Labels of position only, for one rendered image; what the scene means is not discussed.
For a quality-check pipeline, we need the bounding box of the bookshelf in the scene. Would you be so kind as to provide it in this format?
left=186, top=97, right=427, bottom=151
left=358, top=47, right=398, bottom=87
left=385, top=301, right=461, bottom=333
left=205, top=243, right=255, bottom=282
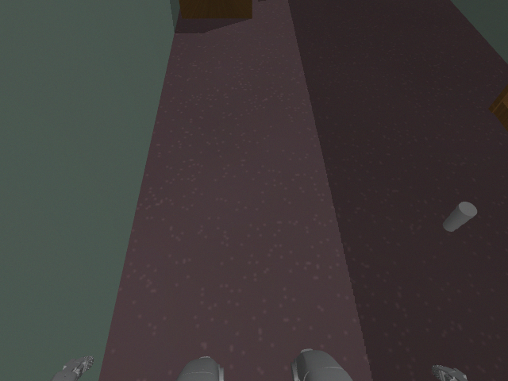
left=489, top=84, right=508, bottom=132

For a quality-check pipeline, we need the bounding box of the right robot hand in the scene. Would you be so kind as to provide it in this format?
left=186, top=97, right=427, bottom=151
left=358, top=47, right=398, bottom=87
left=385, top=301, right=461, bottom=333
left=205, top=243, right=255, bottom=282
left=432, top=365, right=468, bottom=381

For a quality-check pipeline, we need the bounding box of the cup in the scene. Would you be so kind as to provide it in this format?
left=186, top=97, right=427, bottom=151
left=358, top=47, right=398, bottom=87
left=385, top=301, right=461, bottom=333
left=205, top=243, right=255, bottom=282
left=443, top=202, right=477, bottom=232

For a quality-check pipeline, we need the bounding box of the left robot hand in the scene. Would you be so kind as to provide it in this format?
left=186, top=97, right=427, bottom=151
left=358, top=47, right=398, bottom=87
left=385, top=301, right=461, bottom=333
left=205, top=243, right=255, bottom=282
left=50, top=356, right=94, bottom=381

